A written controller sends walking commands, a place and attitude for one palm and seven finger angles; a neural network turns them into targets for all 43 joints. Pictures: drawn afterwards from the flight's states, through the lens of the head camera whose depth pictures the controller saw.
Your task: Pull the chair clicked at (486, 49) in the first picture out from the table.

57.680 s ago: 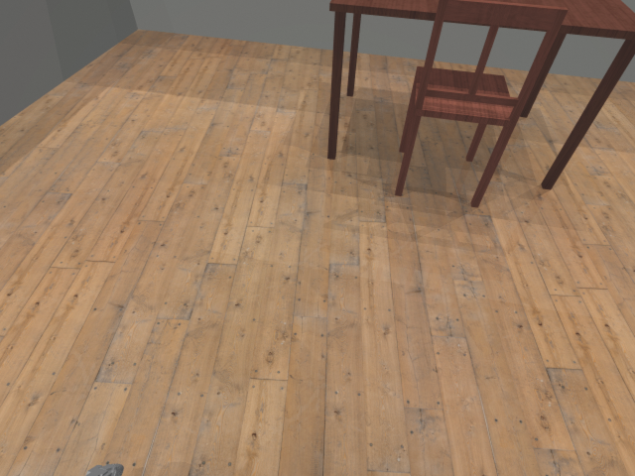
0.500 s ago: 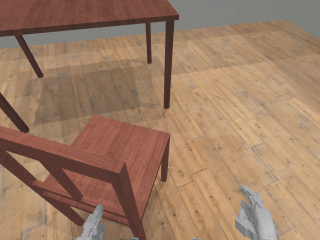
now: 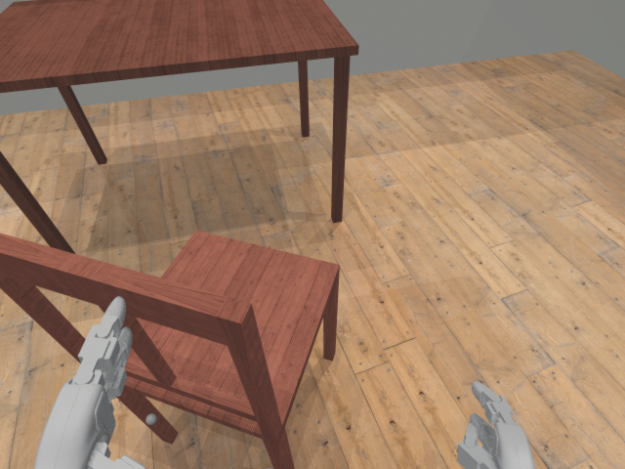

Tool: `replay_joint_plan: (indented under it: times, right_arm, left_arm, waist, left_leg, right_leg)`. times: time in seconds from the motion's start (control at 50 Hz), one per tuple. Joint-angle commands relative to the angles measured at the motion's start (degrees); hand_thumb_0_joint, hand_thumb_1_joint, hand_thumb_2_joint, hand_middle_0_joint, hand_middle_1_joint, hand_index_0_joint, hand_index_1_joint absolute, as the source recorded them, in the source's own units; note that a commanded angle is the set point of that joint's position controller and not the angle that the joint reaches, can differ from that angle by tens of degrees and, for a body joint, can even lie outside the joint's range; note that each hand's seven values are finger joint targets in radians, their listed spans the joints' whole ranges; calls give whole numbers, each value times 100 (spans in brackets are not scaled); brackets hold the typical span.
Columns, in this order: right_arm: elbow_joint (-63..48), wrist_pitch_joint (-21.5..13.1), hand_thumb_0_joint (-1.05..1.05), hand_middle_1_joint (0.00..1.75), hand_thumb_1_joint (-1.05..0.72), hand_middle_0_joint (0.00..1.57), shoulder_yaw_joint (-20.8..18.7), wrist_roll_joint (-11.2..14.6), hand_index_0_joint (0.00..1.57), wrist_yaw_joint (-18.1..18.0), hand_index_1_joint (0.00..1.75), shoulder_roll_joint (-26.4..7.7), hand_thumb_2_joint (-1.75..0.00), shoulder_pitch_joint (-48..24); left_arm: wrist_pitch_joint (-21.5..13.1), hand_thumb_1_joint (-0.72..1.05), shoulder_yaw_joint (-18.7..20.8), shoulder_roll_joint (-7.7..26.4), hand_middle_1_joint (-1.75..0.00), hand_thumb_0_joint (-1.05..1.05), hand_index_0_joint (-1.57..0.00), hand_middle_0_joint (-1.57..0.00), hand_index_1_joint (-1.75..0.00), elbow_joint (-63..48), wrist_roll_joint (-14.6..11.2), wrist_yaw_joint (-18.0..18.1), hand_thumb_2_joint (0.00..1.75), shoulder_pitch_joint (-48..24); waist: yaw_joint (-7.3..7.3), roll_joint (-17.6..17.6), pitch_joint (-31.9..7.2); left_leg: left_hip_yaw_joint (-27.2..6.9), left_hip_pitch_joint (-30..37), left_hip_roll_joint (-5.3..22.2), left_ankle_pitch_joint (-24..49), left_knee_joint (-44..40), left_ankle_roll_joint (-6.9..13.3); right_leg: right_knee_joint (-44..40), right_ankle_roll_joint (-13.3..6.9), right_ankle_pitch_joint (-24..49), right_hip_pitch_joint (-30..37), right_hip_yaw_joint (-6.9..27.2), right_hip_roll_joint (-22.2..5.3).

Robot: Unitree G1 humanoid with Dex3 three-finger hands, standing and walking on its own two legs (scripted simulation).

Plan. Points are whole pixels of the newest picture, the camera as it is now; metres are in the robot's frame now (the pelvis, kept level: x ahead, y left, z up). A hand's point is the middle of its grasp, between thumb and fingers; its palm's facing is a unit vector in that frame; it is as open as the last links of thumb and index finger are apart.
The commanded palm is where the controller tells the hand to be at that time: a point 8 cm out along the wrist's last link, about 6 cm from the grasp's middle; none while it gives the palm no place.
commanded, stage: draw the hand back to the body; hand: left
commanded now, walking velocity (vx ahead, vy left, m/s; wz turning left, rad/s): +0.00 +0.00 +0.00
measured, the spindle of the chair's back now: (142, 345) +0.29 +0.28 -0.04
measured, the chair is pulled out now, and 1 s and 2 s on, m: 0.65 0.65 0.65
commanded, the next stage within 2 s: step back with the hand held close in 1.00 s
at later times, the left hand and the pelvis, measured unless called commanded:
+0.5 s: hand (50, 299) +0.22 +0.26 +0.19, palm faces +0.39 -0.83 -0.40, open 11.1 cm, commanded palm +0.18 +0.31 +0.22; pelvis +0.05 +0.02 +0.06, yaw -1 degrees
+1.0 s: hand (22, 265) +0.24 +0.28 +0.22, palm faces +0.44 -0.81 -0.40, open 7.5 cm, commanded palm +0.19 +0.32 +0.24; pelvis +0.05 +0.02 +0.07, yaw -1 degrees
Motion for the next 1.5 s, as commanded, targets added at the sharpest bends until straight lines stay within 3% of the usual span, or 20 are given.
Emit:
replay_joint_plan:
  times: [0.0,0.12,0.2,0.26,0.36,0.44,0.6,0.62,0.66,0.78,0.9,1.0,1.04,1.1,1.12,1.16,1.22,1.3,1.4,1.48]
  right_arm:
    - [-1092,-98,0,30,-90,20,-203,-121,20,-274,30,-566,-90,-778]
    - [-800,-248,0,30,-90,20,-91,-173,20,-314,30,-687,-90,-928]
    - [-551,-337,0,30,-90,20,-94,-177,20,-251,30,-720,-90,-1030]
    - [-421,-408,0,30,-90,20,-80,-200,20,-170,30,-730,-90,-1046]
    - [-254,-396,0,30,-90,20,-91,-233,20,-30,30,-724,-90,-1108]
    - [-136,-319,0,30,-90,20,-91,-265,20,47,30,-738,-90,-1152]
    - [5,-159,0,30,-90,20,-106,-280,20,135,30,-796,-90,-1227]
    - [30,-146,0,30,-90,20,-97,-290,20,157,30,-761,-90,-1191]
    - [24,-82,0,30,-90,20,-137,-293,20,226,30,-789,-90,-1156]
    - [-41,11,0,30,-90,20,-196,-294,20,263,30,-817,-90,-1223]
    - [-22,-14,0,30,-90,20,-181,-248,20,219,30,-792,-90,-1294]
    - [15,-20,0,30,-90,20,-198,-238,20,192,30,-802,-90,-1334]
    - [29,-37,0,30,-90,20,-205,-231,20,190,30,-810,-90,-1351]
    - [84,-73,0,30,-90,20,-193,-252,20,179,30,-821,-90,-1354]
    - [-155,52,0,30,-90,20,-176,-187,20,172,30,-914,-90,-1287]
    - [-97,193,0,30,-90,20,-183,-240,20,162,30,-888,-90,-1294]
    - [-177,300,0,30,-90,20,-191,-268,20,116,30,-922,-90,-1285]
    - [-310,444,0,30,-90,20,-244,-259,20,39,30,-978,-90,-1275]
    - [-391,576,0,30,-90,20,-296,-230,20,-23,30,-987,-90,-1287]
    - [-403,633,0,30,-90,20,-320,-215,20,-36,30,-986,-90,-1245]
  left_arm:
    - [422,-19,537,704,-8,0,-5,-5,-8,-1142,459,707,37,231]
    - [475,3,722,930,-12,0,-8,-8,-12,-1386,557,959,48,-263]
    - [450,17,982,1011,-15,0,-10,-10,-15,-1024,551,998,55,-492]
    - [355,28,1144,1042,-17,0,-12,-12,-17,-1140,558,988,60,-649]
    - [333,47,1475,1158,-21,0,-14,-14,-21,-1150,535,942,69,-981]
    - [362,61,1783,1261,-24,0,-16,-16,-24,-948,492,919,76,-1318]
    - [376,90,2404,1670,-30,0,-20,-20,-30,-976,429,906,90,-2363]
    - [389,90,2250,1448,-30,0,-20,-20,-30,-789,437,876,90,-2200]
    - [417,90,2086,1247,-30,0,-20,-20,-30,-601,413,814,90,-1967]
    - [361,90,2293,1525,-30,0,-20,-20,-30,-869,422,791,90,-1930]
    - [294,90,2293,1567,-30,0,-20,-20,-30,-1039,432,815,90,-2143]
    - [269,90,2185,1406,-30,0,-20,-20,-30,-616,395,805,90,-2131]
    - [212,90,2182,1425,-30,0,-20,-20,-30,-684,401,806,90,-2239]
    - [198,90,2081,1380,-30,0,-20,-20,-30,-509,424,807,90,-2411]
    - [31,90,2593,1934,-30,0,-20,-20,-30,-651,372,820,90,-2603]
    - [-9,90,2227,1531,-30,0,-20,-20,-30,-277,423,766,90,-2074]
    - [-131,90,2278,1627,-30,0,-20,-20,-30,-599,448,810,90,-1828]
    - [-117,90,2432,1804,-30,0,-20,-20,-30,-918,431,891,90,-1600]
    - [-44,90,2482,1825,-30,0,-20,-20,-30,-830,412,948,90,-1436]
    - [-9,90,2402,1751,-30,0,-20,-20,-30,-714,432,984,90,-1409]
  waist:
    - [24,-564,209]
    - [49,19,386]
    - [77,-281,609]
    - [118,-5,530]
    - [166,1,422]
    - [191,-163,510]
    - [227,182,344]
    - [220,285,379]
    - [222,-35,408]
    - [268,37,132]
    - [221,332,389]
    - [197,-106,701]
    - [205,110,630]
    - [171,31,728]
    - [17,-186,1003]
    - [-23,-467,974]
    - [-29,51,491]
    - [-26,118,-54]
    - [-39,11,-61]
    - [-65,-281,59]
  left_leg:
    - [239,573,-78,776,-1424,252]
    - [187,1535,-84,1199,-2307,259]
    - [133,1862,-80,1394,-2781,234]
    - [128,2211,-81,1914,-3052,212]
    - [169,2694,-31,2880,-3332,168]
    - [177,2891,11,3339,-3519,151]
    - [148,3284,40,3991,-3722,79]
    - [154,3338,55,4111,-3741,61]
    - [137,3374,90,4255,-3783,42]
    - [172,3387,51,4126,-3823,77]
    - [172,3275,26,3639,-3901,63]
    - [203,3119,9,2955,-4004,141]
    - [205,3125,-1,2750,-4035,160]
    - [213,3077,-39,2583,-4051,178]
    - [129,2650,122,2053,-3809,298]
    - [86,2595,62,1703,-3613,302]
    - [84,2601,124,2088,-3654,279]
    - [-23,2610,249,3066,-3671,255]
    - [-37,2394,324,3163,-3633,247]
    - [13,2116,307,2522,-3566,262]
  right_leg:
    - [-2256,132,-243,974,560,-189]
    - [-2574,127,607,1672,287,-122]
    - [-2878,124,906,2082,232,-44]
    - [-2952,97,1501,2483,202,-41]
    - [-3150,106,2323,2964,199,-41]
    - [-3330,111,2656,3203,205,-32]
    - [-3550,82,2955,3532,237,-14]
    - [-3555,91,2960,3511,216,-39]
    - [-3596,106,3004,3514,184,-29]
    - [-3626,100,3086,3711,228,-26]
    - [-3720,68,2744,3581,248,10]
    - [-3822,83,2378,3416,251,33]
    - [-3824,86,2205,3426,287,9]
    - [-3879,82,2132,3379,301,14]
    - [-4128,180,2021,2797,627,-280]
    - [-4323,155,1557,2496,758,-442]
    - [-4020,130,1943,2671,644,-467]
    - [-3524,179,2721,3002,483,-355]
    - [-3342,193,2857,2927,492,-336]
    - [-3439,203,2493,2733,602,-372]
